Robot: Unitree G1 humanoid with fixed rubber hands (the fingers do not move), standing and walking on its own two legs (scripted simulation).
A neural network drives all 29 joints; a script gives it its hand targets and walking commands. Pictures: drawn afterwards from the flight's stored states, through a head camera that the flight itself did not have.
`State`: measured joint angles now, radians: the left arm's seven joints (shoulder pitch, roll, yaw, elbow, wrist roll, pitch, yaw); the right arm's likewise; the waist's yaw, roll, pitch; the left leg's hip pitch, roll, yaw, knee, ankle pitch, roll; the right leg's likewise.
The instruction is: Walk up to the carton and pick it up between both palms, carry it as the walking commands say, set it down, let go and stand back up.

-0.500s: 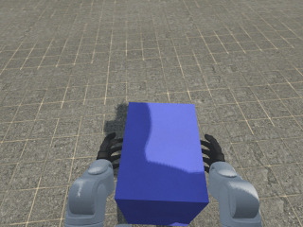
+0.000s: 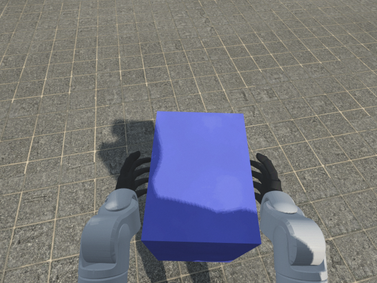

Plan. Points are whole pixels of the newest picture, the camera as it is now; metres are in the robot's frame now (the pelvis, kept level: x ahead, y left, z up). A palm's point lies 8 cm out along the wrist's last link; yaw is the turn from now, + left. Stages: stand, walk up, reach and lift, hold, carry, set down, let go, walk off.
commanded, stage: carry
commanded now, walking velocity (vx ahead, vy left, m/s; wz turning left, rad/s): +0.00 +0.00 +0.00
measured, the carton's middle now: (196, 194) +0.31 +0.00 +0.00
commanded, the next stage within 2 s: none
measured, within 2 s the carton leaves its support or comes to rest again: neither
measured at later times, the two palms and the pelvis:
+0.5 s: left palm (184, 157) +0.35 +0.03 +0.08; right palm (313, 165) +0.35 -0.23 +0.07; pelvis +0.08 -0.09 -0.01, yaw -1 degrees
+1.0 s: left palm (244, 182) +0.30 -0.08 +0.07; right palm (376, 182) +0.32 -0.34 +0.07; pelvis +0.04 -0.23 -0.01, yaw +1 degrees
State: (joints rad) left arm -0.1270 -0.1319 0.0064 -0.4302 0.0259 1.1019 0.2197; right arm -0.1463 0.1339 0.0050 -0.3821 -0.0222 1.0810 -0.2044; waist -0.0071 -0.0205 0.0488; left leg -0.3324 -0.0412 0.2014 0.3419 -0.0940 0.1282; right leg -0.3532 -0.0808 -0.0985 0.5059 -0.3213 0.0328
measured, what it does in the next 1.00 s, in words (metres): steps to the right: right foot, then right foot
